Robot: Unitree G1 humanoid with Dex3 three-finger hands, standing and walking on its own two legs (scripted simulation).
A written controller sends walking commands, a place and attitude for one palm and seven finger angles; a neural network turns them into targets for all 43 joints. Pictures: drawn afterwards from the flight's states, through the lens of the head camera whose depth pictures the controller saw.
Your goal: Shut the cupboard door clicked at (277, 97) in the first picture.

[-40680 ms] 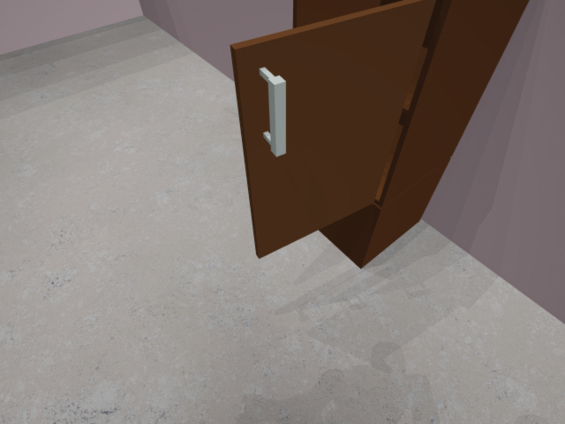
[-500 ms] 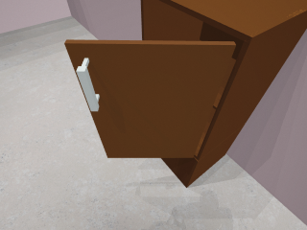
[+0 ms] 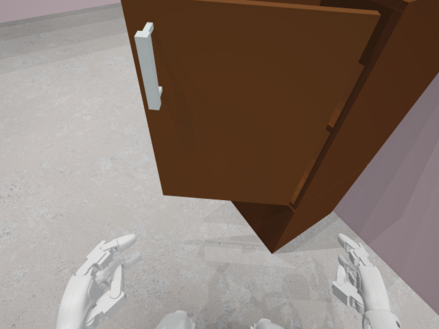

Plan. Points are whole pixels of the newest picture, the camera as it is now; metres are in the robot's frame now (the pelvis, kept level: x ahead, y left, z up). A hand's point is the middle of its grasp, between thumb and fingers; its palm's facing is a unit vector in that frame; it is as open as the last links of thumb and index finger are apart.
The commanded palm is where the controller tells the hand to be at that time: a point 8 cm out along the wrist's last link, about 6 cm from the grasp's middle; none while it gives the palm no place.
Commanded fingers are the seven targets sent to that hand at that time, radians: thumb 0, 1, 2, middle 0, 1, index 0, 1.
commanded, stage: raise the hand and make a fist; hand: left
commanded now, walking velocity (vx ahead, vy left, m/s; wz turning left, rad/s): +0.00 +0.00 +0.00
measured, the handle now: (152, 68) +0.51 +0.19 +0.20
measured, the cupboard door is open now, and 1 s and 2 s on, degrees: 53 53 53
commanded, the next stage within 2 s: bring the fist close to the handle in 1.48 s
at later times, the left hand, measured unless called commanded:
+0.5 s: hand (89, 222) +0.23 +0.21 +0.13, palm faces +0.17 -0.98 -0.08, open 3.8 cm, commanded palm +0.20 +0.24 +0.13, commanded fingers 0.00 0.90 0.90 -1.06 -1.24 -1.06 -1.24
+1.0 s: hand (99, 180) +0.27 +0.20 +0.18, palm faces +0.02 -1.00 -0.07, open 3.1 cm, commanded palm +0.24 +0.26 +0.20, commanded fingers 0.00 0.90 0.90 -1.30 -1.50 -1.30 -1.50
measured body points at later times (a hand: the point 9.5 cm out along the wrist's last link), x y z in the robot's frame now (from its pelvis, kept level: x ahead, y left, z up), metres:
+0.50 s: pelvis +0.02 +0.02 +0.02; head +0.05 +0.01 +0.47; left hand +0.21 +0.27 +0.13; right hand +0.16 -0.22 -0.06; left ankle +0.03 +0.12 -0.67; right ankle +0.04 -0.11 -0.67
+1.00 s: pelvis +0.04 +0.01 +0.05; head +0.04 +0.00 +0.50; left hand +0.26 +0.25 +0.18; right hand +0.25 -0.19 -0.02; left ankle +0.03 +0.12 -0.67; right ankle +0.04 -0.11 -0.67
